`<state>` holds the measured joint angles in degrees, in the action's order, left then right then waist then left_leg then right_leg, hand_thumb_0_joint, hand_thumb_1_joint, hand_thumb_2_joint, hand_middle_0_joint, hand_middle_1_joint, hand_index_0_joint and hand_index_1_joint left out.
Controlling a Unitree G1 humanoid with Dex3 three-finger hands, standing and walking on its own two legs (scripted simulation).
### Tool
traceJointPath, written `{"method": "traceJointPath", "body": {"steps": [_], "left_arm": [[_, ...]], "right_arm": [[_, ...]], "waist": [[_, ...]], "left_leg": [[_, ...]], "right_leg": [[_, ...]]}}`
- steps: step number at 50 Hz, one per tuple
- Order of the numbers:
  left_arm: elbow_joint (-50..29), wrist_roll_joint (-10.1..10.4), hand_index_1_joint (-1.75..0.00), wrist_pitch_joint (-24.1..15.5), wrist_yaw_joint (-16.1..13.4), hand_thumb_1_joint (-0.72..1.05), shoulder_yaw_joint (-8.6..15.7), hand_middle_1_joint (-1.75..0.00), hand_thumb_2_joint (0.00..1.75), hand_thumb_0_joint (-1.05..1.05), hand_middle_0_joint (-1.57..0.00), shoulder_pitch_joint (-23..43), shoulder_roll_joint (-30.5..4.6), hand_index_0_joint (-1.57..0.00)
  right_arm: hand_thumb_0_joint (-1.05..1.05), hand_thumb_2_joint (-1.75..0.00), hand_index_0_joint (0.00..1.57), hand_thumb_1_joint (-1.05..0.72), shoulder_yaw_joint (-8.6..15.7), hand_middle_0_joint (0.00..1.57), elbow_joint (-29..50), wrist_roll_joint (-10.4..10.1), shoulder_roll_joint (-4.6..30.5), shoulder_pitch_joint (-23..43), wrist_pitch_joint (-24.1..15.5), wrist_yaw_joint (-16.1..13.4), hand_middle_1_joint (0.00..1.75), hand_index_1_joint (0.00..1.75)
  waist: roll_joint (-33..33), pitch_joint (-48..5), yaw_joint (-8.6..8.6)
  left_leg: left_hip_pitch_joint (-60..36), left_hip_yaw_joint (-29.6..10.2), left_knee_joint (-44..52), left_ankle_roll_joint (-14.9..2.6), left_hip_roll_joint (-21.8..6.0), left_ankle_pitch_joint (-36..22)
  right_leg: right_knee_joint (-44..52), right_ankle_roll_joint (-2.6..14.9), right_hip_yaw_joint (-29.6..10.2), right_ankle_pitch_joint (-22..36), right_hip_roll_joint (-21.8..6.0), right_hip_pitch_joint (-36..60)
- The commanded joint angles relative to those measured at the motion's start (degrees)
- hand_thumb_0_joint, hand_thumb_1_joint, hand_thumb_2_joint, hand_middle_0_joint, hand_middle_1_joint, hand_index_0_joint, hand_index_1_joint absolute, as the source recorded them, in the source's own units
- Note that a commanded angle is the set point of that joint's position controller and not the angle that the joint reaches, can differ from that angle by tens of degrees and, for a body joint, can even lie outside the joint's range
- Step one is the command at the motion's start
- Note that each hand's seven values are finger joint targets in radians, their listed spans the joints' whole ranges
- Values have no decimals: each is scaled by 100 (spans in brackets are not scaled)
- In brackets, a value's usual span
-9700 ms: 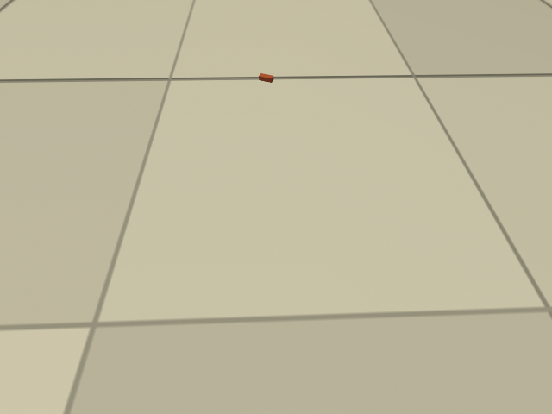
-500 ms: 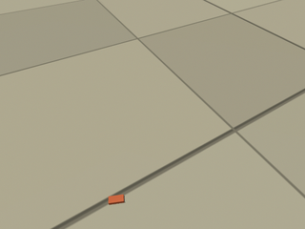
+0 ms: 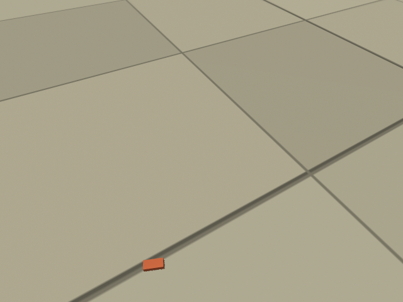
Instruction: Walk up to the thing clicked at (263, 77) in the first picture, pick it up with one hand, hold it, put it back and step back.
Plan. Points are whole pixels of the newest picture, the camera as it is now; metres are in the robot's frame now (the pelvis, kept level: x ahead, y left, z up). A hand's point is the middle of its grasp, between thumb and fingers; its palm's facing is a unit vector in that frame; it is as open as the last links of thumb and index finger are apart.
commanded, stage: stand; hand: left
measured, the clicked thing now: (153, 264) +0.43 +0.22 -0.77
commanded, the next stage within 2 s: walk up in 0.28 s
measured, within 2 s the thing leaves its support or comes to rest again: neither
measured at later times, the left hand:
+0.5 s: hand out of the picture +0.07 +0.25 -0.16, palm faces -0.04 -0.93 -0.36, open 7.4 cm
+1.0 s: hand out of the picture +0.14 +0.21 -0.17, palm faces +0.04 -0.91 -0.42, open 7.4 cm
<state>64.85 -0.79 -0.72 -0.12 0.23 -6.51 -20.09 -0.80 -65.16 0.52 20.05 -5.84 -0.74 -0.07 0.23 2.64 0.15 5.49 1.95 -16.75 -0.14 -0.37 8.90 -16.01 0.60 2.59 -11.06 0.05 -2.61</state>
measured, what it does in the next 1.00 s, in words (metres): steps on the spot: right foot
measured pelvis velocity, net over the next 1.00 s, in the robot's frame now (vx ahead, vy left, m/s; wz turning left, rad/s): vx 0.06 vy -0.07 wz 0.06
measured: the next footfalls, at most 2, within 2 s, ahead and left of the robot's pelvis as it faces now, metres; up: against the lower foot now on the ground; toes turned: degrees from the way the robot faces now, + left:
right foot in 0.58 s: +0.11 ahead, -0.17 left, +0.00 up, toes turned +1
left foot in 1.02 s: +0.10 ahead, +0.08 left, +0.00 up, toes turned +1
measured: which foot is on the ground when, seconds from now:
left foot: down 0.00-0.60, up 0.62-1.00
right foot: down 0.00-0.32, up 0.34-0.56, down 0.58-1.00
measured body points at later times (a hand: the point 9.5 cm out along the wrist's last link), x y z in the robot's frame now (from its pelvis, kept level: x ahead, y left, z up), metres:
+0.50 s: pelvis +0.01 -0.03 -0.01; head +0.02 -0.02 +0.44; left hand +0.07 +0.30 -0.14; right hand +0.04 -0.36 -0.12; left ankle +0.00 +0.11 -0.75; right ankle +0.01 -0.17 -0.72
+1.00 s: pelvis +0.06 -0.07 -0.03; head +0.11 -0.07 +0.42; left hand +0.14 +0.26 -0.14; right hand +0.16 -0.39 -0.15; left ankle +0.06 +0.08 -0.75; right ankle +0.07 -0.21 -0.75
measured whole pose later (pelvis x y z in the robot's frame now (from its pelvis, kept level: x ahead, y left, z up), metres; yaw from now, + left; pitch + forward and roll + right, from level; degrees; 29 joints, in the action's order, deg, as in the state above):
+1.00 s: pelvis +0.06 -0.07 -0.03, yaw +3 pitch -1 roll -1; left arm 52.5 -1.2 -1.6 -1.5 2.8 -8.5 -22.1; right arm 3.8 -53.8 1.6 23.6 -9.3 2.6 1.4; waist -1.3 7.9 -0.2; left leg 17.9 -3.0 -39.9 -0.2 -1.6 23.3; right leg -36.5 -1.7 3.9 -19.1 -4.7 -15.5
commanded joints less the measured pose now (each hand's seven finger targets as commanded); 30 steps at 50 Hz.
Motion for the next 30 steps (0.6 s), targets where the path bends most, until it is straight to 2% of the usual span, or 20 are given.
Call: {"method": "traceJointPath", "body": {"steps": [1, 6, 13, 14, 15, 16, 17, 18, 20, 22, 24, 25, 26, 27, 28, 29, 30], "left_arm": [[-355, 12, -30, -125, -60, 90, 203, -30, 90, 0, -20, 155, -1219, -20], [-371, 14, -30, -137, -65, 90, 193, -30, 90, 0, -20, 141, -1216, -20], [-368, 23, -30, -128, -58, 90, 182, -30, 90, 0, -20, 134, -1206, -20], [-636, -129, -30, -23, 83, 90, 525, -30, 90, 0, -20, 56, -1526, -20], [-689, -155, -30, 49, 131, 90, 511, -30, 90, 0, -20, 173, -1398, -20], [-703, -168, -30, 128, 173, 90, 531, -30, 90, 0, -20, 137, -1299, -20], [-811, -210, -30, 197, 212, 90, 586, -30, 90, 0, -20, 108, -1362, -20], [-899, -206, -30, 232, 240, 90, 652, -30, 90, 0, -20, -97, -1404, -20], [-967, -172, -30, 246, 308, 90, 698, -30, 90, 0, -20, -354, -1413, -20], [-1086, -131, -30, 228, 360, 90, 690, -30, 90, 0, -20, -331, -1314, -20], [-1164, -113, -30, 191, 391, 90, 642, -30, 90, 0, -20, -266, -1217, -20], [-1175, -91, -30, 164, 381, 90, 626, -30, 90, 0, -20, -324, -1171, -20], [-1103, -72, -30, 113, 344, 90, 589, -30, 90, 0, -20, -464, -1089, -20], [-987, -82, -30, 53, 290, 90, 583, -30, 90, 0, -20, -669, -1018, -20], [-766, -80, -30, 3, 211, 90, 612, -30, 90, 0, -20, -1041, -1058, -20], [-646, -88, -30, -29, 127, 90, 680, -30, 90, 0, -20, -1272, -1269, -20], [-696, -133, -30, -82, 36, 90, 785, -30, 90, 0, -20, -1312, -1738, -20]], "right_arm": [[0, -90, 20, -90, 249, 20, 359, 7, 1195, 302, -118, -57, 30, 30], [0, -90, 20, -90, 251, 20, 350, 12, 1220, 265, -121, -54, 30, 30], [0, -90, 20, -90, 253, 20, 323, 11, 1230, 244, -115, -59, 30, 30], [0, -90, 20, -90, 488, 20, 402, 61, 1556, -370, -209, -112, 30, 30], [0, -90, 20, -90, 575, 20, 300, 83, 1725, -743, -230, -149, 30, 30], [0, -90, 20, -90, 676, 20, 306, 93, 1886, -850, -237, -186, 30, 30], [0, -90, 20, -90, 774, 20, 399, 114, 2016, -829, -254, -217, 30, 30], [0, -90, 20, -90, 840, 20, 558, 137, 2111, -613, -290, -246, 30, 30], [0, -90, 20, -90, 847, 20, 796, 162, 2011, -320, -371, -263, 30, 30], [0, -90, 20, -90, 792, 20, 940, 188, 1783, -333, -411, -223, 30, 30], [0, -90, 20, -90, 787, 20, 1083, 223, 1695, -379, -380, -143, 30, 30], [0, -90, 20, -90, 809, 20, 1171, 243, 1732, -207, -340, -98, 30, 30], [0, -90, 20, -90, 742, 20, 1223, 249, 1605, -81, -289, -50, 30, 30], [0, -90, 20, -90, 704, 20, 1285, 219, 1516, 7, -217, -9, 30, 30], [0, -90, 20, -90, 638, 20, 1325, 152, 1342, 110, -129, 1, 30, 30], [0, -90, 20, -90, 542, 20, 1330, 91, 1074, -64, -57, 4, 30, 30], [0, -90, 20, -90, 392, 20, 1385, 36, 701, -334, -1, 1, 30, 30]], "waist": [[-21, -400, -18], [-61, -454, -13], [-103, -305, -5], [335, -484, 143], [-9, -361, 267], [-373, -84, 331], [-435, 205, 360], [-436, 421, 175], [-484, 432, -50], [-574, 301, -38], [-897, 238, 58], [-1155, 213, 18], [-1129, 135, -32], [-1069, 35, -151], [-798, -112, -334], [-55, -188, -398], [1275, -235, -389]], "left_leg": [[-209, -687, 167, -126, -799, -935], [-264, -673, 130, -144, -798, -998], [-146, -674, 180, -122, -774, -828], [-439, -802, 36, -375, -821, 298], [-718, -1286, 297, -595, -1151, 1149], [-683, -1864, 667, -940, -1642, 2106], [-365, -2398, 970, -1269, -2166, 2520], [111, -2611, 1068, -1424, -2402, 2704], [169, -2241, 870, -1375, -2278, 2026], [-81, -1525, 607, -1160, -1826, 1426], [-5, -1084, 433, -1061, -1569, 1066], [293, -880, 303, -973, -1481, 969], [524, -562, 31, -870, -1222, 709], [890, -280, -434, -742, -1041, 415], [1286, -37, -1016, -547, -785, 443], [1537, 228, -1772, -322, -464, 990], [1878, 344, -2619, -72, 44, 2332]], "right_leg": [[290, 68, -672, 874, -851, -166], [290, 62, -695, 998, -869, -181], [322, 65, -720, 813, -848, -244], [-275, 192, -465, -235, -435, -562], [-750, 212, -334, -986, -306, -1261], [-1567, 156, -220, -1640, -162, -1804], [-2450, 123, -516, -1947, -276, -2220], [-3186, 110, -815, -1893, -403, -2333], [-3587, 150, -1096, -1714, -565, -2458], [-3168, 113, -1009, -1635, -543, -2524], [-2576, 18, -695, -1461, -501, -2195], [-2194, 17, -546, -1323, -493, -1746], [-1689, -35, -311, -1046, -326, -1269], [-1166, -70, -71, -446, -169, -591], [-853, -120, 52, 157, 33, 89], [-506, -133, -221, 459, -85, 405], [84, 62, -1595, 439, -1083, 188]]}}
